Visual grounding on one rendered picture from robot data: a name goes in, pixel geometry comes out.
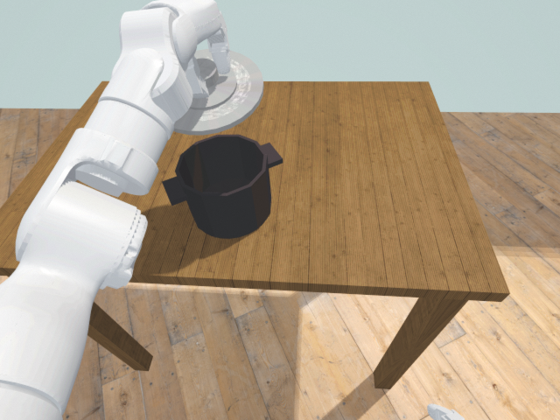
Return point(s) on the left robot forearm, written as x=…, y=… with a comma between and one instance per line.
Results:
x=119, y=147

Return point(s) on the robot left hand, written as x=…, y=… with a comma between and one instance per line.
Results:
x=210, y=25

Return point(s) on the lid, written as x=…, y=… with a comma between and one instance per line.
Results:
x=232, y=99

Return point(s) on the pot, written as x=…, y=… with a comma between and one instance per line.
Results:
x=226, y=182

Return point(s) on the table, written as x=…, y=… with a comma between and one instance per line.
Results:
x=370, y=199

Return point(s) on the knob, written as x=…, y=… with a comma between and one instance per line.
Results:
x=208, y=71

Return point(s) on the robot left upper arm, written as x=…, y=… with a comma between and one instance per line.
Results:
x=85, y=241

